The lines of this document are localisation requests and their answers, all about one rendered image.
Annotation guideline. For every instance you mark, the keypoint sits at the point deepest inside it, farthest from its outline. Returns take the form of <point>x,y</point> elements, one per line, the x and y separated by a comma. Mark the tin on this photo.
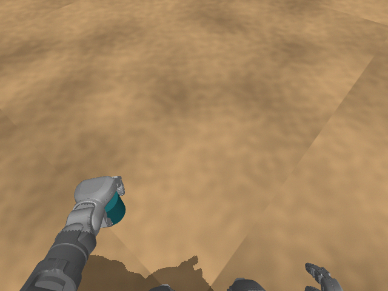
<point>115,209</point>

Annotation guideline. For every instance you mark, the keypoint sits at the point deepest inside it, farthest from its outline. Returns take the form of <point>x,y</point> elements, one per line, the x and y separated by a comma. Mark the left robot arm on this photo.
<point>61,269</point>

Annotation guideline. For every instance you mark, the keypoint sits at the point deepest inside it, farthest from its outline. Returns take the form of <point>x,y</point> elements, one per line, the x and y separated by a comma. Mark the left robot hand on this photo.
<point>101,189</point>

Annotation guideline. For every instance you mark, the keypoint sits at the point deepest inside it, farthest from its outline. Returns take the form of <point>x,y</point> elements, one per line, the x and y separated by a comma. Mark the right robot hand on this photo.
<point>322,276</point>

